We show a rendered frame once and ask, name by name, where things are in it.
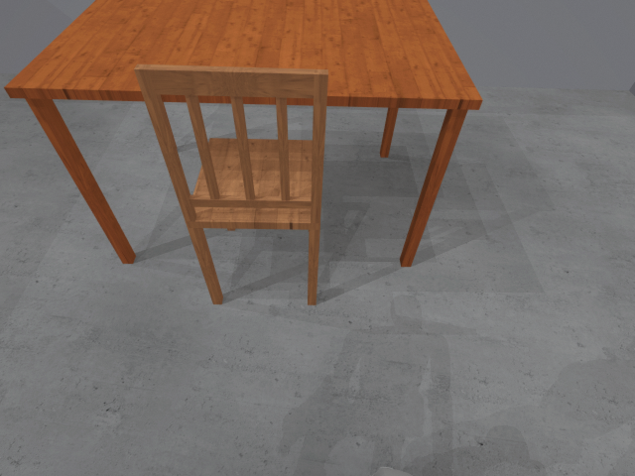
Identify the chair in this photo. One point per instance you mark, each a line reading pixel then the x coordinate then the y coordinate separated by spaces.
pixel 243 183

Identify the table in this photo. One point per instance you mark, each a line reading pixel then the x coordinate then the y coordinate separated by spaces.
pixel 379 53

